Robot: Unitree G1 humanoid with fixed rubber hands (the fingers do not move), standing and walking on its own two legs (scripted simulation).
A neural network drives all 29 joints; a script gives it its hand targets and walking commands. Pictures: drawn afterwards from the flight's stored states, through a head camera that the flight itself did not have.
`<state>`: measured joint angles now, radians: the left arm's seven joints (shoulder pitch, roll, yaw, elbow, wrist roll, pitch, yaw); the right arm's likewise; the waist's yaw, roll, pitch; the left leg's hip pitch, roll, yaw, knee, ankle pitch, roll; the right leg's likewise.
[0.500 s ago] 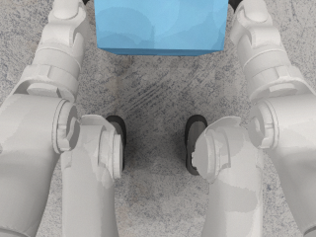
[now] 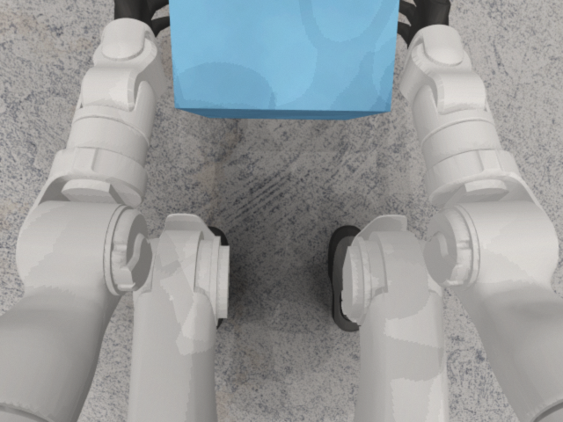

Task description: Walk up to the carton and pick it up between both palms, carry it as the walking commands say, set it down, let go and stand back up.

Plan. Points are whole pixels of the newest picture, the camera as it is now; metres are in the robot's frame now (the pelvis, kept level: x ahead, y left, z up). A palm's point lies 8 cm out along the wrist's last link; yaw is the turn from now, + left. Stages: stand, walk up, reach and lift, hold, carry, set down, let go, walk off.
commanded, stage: reach and lift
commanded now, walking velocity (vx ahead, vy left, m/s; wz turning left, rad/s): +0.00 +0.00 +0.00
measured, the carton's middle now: (281, 43) +0.54 +0.00 -0.22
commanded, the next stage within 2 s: none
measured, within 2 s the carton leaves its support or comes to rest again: neither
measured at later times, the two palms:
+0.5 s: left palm out of the picture +0.53 +0.16 -0.08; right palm (456, 4) +0.53 -0.16 -0.08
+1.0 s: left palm out of the picture +0.51 +0.16 +0.00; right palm out of the picture +0.51 -0.16 +0.00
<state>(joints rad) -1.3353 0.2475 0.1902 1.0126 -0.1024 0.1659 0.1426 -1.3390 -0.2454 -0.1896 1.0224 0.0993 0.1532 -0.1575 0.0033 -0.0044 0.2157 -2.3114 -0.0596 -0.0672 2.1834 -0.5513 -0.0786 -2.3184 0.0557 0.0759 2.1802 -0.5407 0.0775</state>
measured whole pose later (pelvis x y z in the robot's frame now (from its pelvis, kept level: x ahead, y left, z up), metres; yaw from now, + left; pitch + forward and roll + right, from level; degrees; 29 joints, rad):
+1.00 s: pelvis +0.01 +0.00 +0.09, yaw +0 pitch +46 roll +0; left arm -1.11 0.07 0.43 0.73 0.15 0.34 0.08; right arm -1.11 -0.07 -0.43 0.73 -0.14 0.33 -0.08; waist 0.00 0.00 -0.11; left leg -2.17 -0.10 -0.10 1.87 -0.51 -0.09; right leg -2.17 0.09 0.10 1.87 -0.51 0.09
